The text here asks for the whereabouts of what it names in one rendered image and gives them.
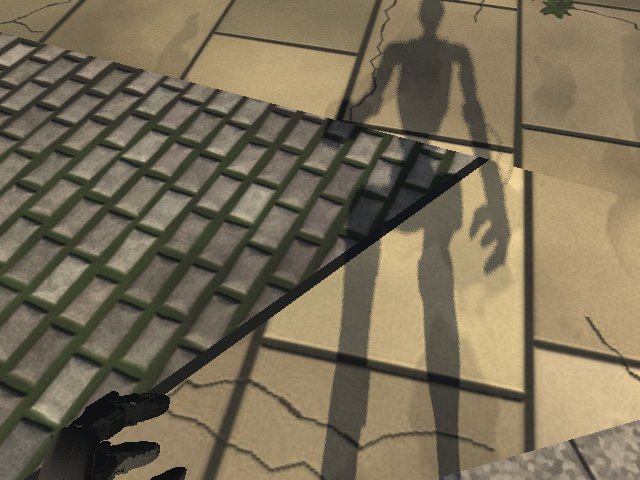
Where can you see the robot left hand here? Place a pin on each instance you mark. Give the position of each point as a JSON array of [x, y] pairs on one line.
[[76, 453]]

